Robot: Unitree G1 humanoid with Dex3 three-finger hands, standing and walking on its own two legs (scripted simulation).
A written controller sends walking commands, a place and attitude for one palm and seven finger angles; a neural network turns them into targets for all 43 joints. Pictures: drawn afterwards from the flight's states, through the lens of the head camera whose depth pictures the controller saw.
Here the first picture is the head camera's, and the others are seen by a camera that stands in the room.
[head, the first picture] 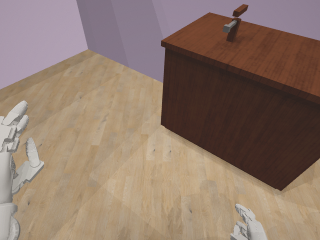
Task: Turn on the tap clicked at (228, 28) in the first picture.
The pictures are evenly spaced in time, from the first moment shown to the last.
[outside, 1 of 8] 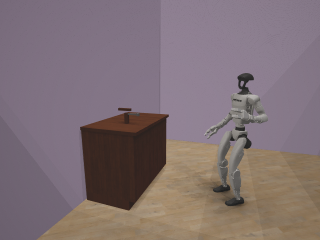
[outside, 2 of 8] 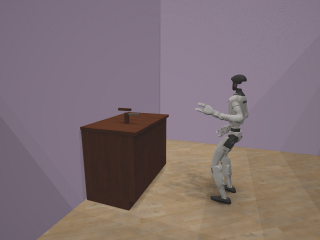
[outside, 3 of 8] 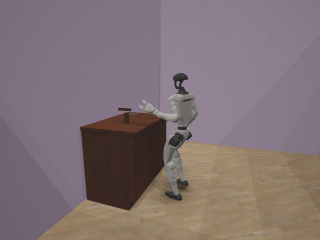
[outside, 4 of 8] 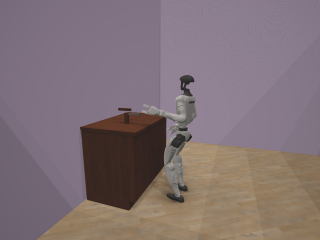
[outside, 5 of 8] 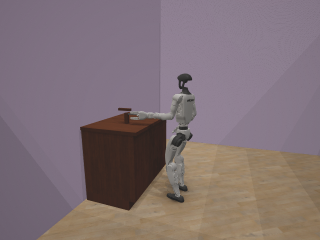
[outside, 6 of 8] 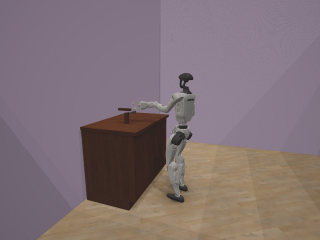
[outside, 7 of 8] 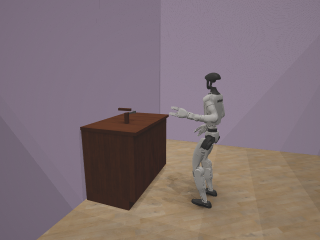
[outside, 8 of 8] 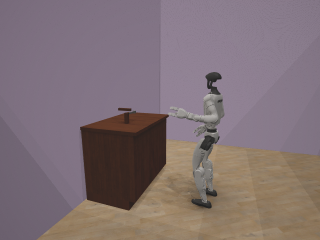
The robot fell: no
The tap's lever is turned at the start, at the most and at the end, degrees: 0 80 80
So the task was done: yes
